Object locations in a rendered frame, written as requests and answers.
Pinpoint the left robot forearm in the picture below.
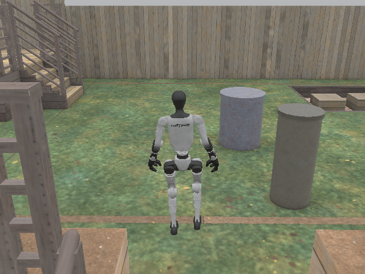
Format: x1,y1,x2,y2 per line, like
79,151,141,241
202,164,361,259
149,140,160,161

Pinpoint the robot left foot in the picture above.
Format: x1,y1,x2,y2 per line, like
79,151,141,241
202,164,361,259
170,220,179,235

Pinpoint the robot right thigh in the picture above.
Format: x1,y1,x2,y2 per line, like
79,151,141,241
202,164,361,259
190,158,202,194

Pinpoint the right robot forearm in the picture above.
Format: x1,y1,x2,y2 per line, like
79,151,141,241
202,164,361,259
204,138,217,160

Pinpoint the robot right upper arm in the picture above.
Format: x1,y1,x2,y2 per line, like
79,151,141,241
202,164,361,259
192,115,209,146

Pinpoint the robot right hand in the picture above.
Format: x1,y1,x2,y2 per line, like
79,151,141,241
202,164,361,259
206,159,219,172

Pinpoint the robot left upper arm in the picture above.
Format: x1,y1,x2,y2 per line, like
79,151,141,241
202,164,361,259
154,116,168,148

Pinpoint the robot left hand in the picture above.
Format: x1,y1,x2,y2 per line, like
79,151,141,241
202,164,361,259
148,159,161,172

